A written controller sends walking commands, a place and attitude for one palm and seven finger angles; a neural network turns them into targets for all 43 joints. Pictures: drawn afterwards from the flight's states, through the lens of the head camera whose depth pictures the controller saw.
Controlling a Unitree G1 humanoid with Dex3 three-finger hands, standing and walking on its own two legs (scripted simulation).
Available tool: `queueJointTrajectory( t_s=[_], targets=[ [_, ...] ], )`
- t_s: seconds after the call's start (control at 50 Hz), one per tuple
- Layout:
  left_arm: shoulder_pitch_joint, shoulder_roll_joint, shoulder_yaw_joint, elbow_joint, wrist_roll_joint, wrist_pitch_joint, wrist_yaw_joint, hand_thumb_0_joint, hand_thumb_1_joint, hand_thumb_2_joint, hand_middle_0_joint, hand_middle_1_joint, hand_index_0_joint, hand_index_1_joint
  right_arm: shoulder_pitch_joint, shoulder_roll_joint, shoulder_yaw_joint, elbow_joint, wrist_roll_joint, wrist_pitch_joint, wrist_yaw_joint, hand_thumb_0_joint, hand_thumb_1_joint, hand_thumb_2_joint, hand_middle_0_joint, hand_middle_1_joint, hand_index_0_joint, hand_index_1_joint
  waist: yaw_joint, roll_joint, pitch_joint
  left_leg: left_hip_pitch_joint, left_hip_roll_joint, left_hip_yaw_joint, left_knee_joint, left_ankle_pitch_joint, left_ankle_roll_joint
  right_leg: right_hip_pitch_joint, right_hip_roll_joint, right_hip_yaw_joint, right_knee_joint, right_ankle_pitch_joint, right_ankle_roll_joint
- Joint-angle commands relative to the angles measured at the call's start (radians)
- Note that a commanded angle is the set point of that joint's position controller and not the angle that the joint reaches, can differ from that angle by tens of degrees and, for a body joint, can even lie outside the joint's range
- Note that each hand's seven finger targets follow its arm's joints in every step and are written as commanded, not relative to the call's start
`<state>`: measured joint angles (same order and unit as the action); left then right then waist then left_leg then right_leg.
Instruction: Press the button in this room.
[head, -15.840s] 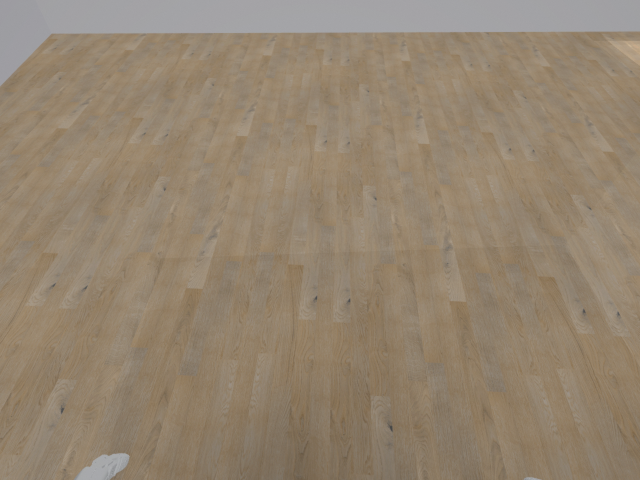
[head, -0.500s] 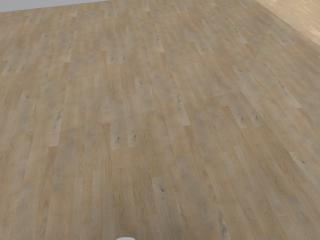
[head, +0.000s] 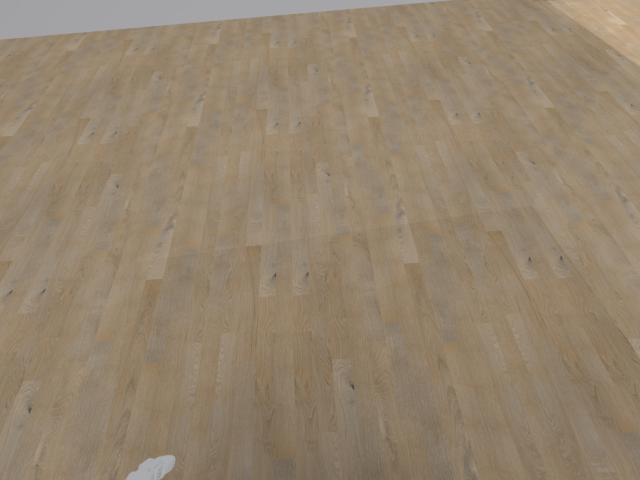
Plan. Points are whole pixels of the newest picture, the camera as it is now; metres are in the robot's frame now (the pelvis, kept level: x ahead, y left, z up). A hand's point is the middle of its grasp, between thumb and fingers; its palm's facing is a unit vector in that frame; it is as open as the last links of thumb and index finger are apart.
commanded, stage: turn or walk to find it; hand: left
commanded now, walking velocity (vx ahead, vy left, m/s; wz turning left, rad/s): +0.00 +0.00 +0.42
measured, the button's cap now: out of the picture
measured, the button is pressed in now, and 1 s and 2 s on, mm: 0 0 0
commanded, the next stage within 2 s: stand and wait in 0.12 s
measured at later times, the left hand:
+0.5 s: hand out of the picture -0.06 +0.24 -0.18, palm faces +0.28 -0.93 -0.25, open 7.4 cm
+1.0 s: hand out of the picture -0.03 +0.20 -0.13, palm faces +0.46 -0.84 -0.29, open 7.4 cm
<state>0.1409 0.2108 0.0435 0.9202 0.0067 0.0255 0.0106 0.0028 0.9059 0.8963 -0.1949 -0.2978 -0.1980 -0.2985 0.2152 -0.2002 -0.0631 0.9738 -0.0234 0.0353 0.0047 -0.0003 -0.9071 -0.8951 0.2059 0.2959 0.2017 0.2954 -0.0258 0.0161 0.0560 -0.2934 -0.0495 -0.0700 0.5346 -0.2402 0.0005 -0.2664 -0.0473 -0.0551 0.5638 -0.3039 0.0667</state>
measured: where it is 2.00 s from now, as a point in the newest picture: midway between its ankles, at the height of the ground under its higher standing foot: outside the picture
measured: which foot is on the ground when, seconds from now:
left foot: down 0.00-0.00, up 0.02-0.42, down 0.44-0.90, up 0.92-1.00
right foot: down 0.00-0.44, up 0.46-0.88, down 0.90-1.00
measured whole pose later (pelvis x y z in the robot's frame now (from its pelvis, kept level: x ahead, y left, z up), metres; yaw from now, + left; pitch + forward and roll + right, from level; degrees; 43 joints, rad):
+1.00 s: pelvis -0.04 -0.03 +0.00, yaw +28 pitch -1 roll +2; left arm 0.15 0.17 0.03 0.88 0.01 0.01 0.01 0.00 0.90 0.90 -0.20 -0.30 -0.20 -0.30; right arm 0.22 -0.25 -0.09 0.97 -0.03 0.07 0.01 0.00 -0.91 -0.90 0.20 0.30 0.20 0.29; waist -0.03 0.05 0.08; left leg -0.46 -0.06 -0.08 1.00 -0.45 -0.03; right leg -0.26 -0.06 -0.10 0.57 -0.29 -0.03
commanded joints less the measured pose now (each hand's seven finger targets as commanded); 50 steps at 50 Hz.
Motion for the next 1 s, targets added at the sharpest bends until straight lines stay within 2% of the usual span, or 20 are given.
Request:
queueJointTrajectory(
  t_s=[0.0,0.04,0.06,0.12,0.3,0.34,0.38,0.4,0.42,0.44,0.48,0.56,0.74,0.8,0.84,0.86,0.88,0.9,0.94,0.98],
  targets=[
    [0.152,0.248,0.056,-0.042,0.015,-0.034,0.024,0.0,0.9,0.9,-0.2,-0.3,-0.2,-0.3,-0.043,-0.109,-0.039,-0.114,0.01,-0.007,-0.005,0.0,-0.9,-0.9,0.2,0.3,0.2,0.3,0.081,-0.283,-0.093,-0.26,-0.001,0.002,0.387,-0.339,-0.024,0.172,-0.445,0.384,-0.308,0.183,-0.217],
    [0.06,0.192,0.051,-0.068,0.01,-0.028,0.029,0.0,0.9,0.9,-0.2,-0.3,-0.2,-0.3,-0.031,-0.129,-0.049,-0.088,0.002,0.013,-0.001,0.0,-0.9,-0.9,0.2,0.3,0.2,0.3,0.037,-0.192,-0.015,-0.264,0.043,-0.037,0.614,-0.27,-0.017,0.034,-0.376,0.314,-0.325,0.077,-0.225],
    [0.012,0.165,0.041,-0.076,0.01,-0.029,0.027,0.0,0.9,0.9,-0.2,-0.3,-0.2,-0.3,-0.005,-0.118,-0.047,-0.061,0.0,0.018,0.006,0.0,-0.9,-0.9,0.2,0.3,0.2,0.3,0.011,-0.137,0.0,-0.257,0.06,-0.02,0.662,-0.202,-0.027,0.024,-0.318,0.205,-0.299,0.097,-0.198],
    [0.025,0.134,0.031,-0.073,0.013,-0.04,0.024,0.0,0.9,0.9,-0.2,-0.3,-0.2,-0.3,0.034,-0.1,-0.038,-0.038,0.0,0.021,0.011,0.0,-0.9,-0.9,0.2,0.3,0.2,0.3,0.01,-0.17,-0.022,-0.239,0.071,0.018,0.674,-0.126,-0.053,0.05,-0.261,0.091,-0.273,0.188,-0.174],
    [0.143,0.211,0.055,-0.015,0.025,-0.028,0.019,0.0,0.9,0.9,-0.2,-0.3,-0.2,-0.3,-0.084,-0.08,-0.014,-0.068,0.014,0.006,0.01,0.0,-0.9,-0.9,0.2,0.3,0.2,0.3,0.081,-0.221,-0.068,-0.131,0.077,0.126,0.298,-0.246,-0.062,0.168,-0.316,0.039,-0.183,0.424,-0.212],
    [0.126,0.215,0.06,-0.009,0.025,-0.024,0.018,0.0,0.9,0.9,-0.2,-0.3,-0.2,-0.3,-0.057,-0.083,-0.011,-0.066,0.018,-0.002,0.008,0.0,-0.9,-0.9,0.2,0.3,0.2,0.3,0.063,-0.227,-0.093,-0.076,0.076,0.143,0.175,-0.222,-0.054,0.179,-0.323,0.021,-0.137,0.444,-0.2],
    [0.111,0.214,0.062,-0.01,0.015,-0.016,0.017,0.0,0.9,0.9,-0.2,-0.3,-0.2,-0.3,0.003,-0.098,-0.013,-0.051,0.015,-0.013,0.006,0.0,-0.9,-0.9,0.2,0.3,0.2,0.3,0.026,-0.194,-0.123,0.068,0.068,0.165,-0.043,-0.043,-0.043,0.122,-0.293,-0.046,-0.035,0.405,-0.134],
    [0.111,0.19,0.058,-0.017,0.006,-0.009,0.013,0.0,0.9,0.9,-0.2,-0.3,-0.2,-0.3,0.042,-0.143,-0.023,-0.046,0.013,-0.023,0.008,0.0,-0.9,-0.9,0.2,0.3,0.2,0.3,-0.001,-0.08,-0.15,0.206,0.115,0.101,-0.155,0.083,-0.023,0.013,-0.252,-0.09,0.085,0.295,-0.081],
    [0.119,0.125,0.047,-0.049,0.0,-0.002,0.006,0.0,0.9,0.9,-0.2,-0.3,-0.2,-0.3,0.064,-0.248,-0.047,-0.054,0.004,-0.031,0.005,0.0,-0.9,-0.9,0.2,0.3,0.2,0.3,-0.014,0.218,-0.143,0.323,0.358,-0.222,-0.202,0.335,0.076,-0.246,-0.12,-0.143,0.285,-0.096,-0.003],
    [0.05,0.104,0.027,-0.082,0.011,0.003,0.006,0.0,0.9,0.9,-0.2,-0.3,-0.2,-0.3,0.108,-0.301,-0.056,-0.047,0.008,-0.02,0.003,0.0,-0.9,-0.9,0.2,0.3,0.2,0.3,-0.04,0.248,-0.116,0.275,0.466,-0.281,-0.21,0.479,0.155,-0.302,-0.086,-0.08,0.426,-0.332,0.006],
    [-0.019,0.117,0.037,-0.065,0.008,0.017,0.012,0.0,0.9,0.9,-0.2,-0.3,-0.2,-0.3,0.061,-0.249,-0.046,-0.038,0.003,-0.021,-0.019,0.0,-0.9,-0.9,0.2,0.3,0.2,0.3,-0.035,0.262,-0.06,0.179,0.389,-0.243,-0.221,0.409,0.151,-0.323,-0.085,0.028,0.547,-0.245,0.005],
    [0.043,0.123,0.041,-0.021,0.008,0.008,-0.004,0.0,0.9,0.9,-0.2,-0.3,-0.2,-0.3,-0.027,-0.201,-0.026,-0.074,0.006,-0.033,-0.021,0.0,-0.9,-0.9,0.2,0.3,0.2,0.3,0.02,0.128,-0.077,0.191,0.279,-0.125,-0.205,0.438,0.137,-0.288,-0.066,0.032,0.57,-0.088,0.019],
    [-0.03,0.105,0.026,-0.081,0.0,0.0,0.006,0.0,0.9,0.9,-0.2,-0.3,-0.2,-0.3,0.018,-0.211,-0.046,-0.078,-0.001,-0.019,-0.015,0.0,-0.9,-0.9,0.2,0.3,0.2,0.3,-0.015,0.134,-0.091,0.201,0.278,-0.254,-0.162,0.445,0.176,-0.209,-0.016,0.042,0.286,-0.155,0.021],
    [0.029,0.103,0.027,-0.075,-0.004,-0.006,0.008,0.0,0.9,0.9,-0.2,-0.3,-0.2,-0.3,-0.022,-0.215,-0.052,-0.093,-0.003,-0.012,-0.012,0.0,-0.9,-0.9,0.2,0.3,0.2,0.3,0.013,0.156,-0.103,0.098,0.243,-0.276,-0.13,0.418,0.152,-0.052,0.02,0.019,0.108,-0.098,0.007],
    [0.125,0.128,0.034,-0.054,-0.001,-0.019,0.01,0.0,0.9,0.9,-0.2,-0.3,-0.2,-0.3,-0.053,-0.2,-0.055,-0.104,0.006,-0.009,-0.009,0.0,-0.9,-0.9,0.2,0.3,0.2,0.3,0.064,0.099,-0.121,-0.021,0.185,-0.249,-0.046,0.28,0.097,0.14,0.008,0.011,-0.134,0.086,0.002],
    [0.153,0.189,0.045,-0.055,0.01,-0.032,0.017,0.0,0.9,0.9,-0.2,-0.3,-0.2,-0.3,-0.029,-0.147,-0.048,-0.112,0.015,-0.01,-0.003,0.0,-0.9,-0.9,0.2,0.3,0.2,0.3,0.071,-0.07,-0.141,-0.167,0.101,-0.177,0.081,0.073,0.036,0.286,-0.139,0.15,-0.254,0.086,-0.037],
    [0.153,0.265,0.06,-0.064,0.022,-0.037,0.022,0.0,0.9,0.9,-0.2,-0.3,-0.2,-0.3,-0.026,-0.092,-0.037,-0.14,0.015,-0.014,0.001,0.0,-0.9,-0.9,0.2,0.3,0.2,0.3,0.075,-0.32,-0.114,-0.327,-0.037,-0.003,0.31,-0.303,-0.033,0.312,-0.397,0.405,-0.29,0.189,-0.155],
    [0.14,0.259,0.063,-0.079,0.01,-0.036,0.025,0.0,0.9,0.9,-0.2,-0.3,-0.2,-0.3,-0.041,-0.145,-0.049,-0.136,0.003,-0.001,-0.003,0.0,-0.9,-0.9,0.2,0.3,0.2,0.3,0.081,-0.286,-0.108,-0.29,0.01,-0.046,0.487,-0.354,-0.027,0.166,-0.449,0.415,-0.31,0.173,-0.219],
    [0.03,0.192,0.051,-0.103,0.007,-0.031,0.028,0.0,0.9,0.9,-0.2,-0.3,-0.2,-0.3,-0.023,-0.143,-0.055,-0.1,0.001,0.014,0.006,0.0,-0.9,-0.9,0.2,0.3,0.2,0.3,0.021,-0.151,-0.028,-0.278,0.047,-0.046,0.659,-0.244,-0.026,0.053,-0.357,0.295,-0.301,0.117,-0.21],
    [-0.018,0.145,0.033,-0.114,0.009,-0.037,0.023,0.0,0.9,0.9,-0.2,-0.3,-0.2,-0.3,0.029,-0.117,-0.048,-0.065,-0.003,0.023,0.018,0.0,-0.9,-0.9,0.2,0.3,0.2,0.3,-0.009,-0.151,-0.017,-0.26,0.058,-0.004,0.711,-0.132,-0.048,0.044,-0.263,0.119,-0.269,0.181,-0.166]
  ],
)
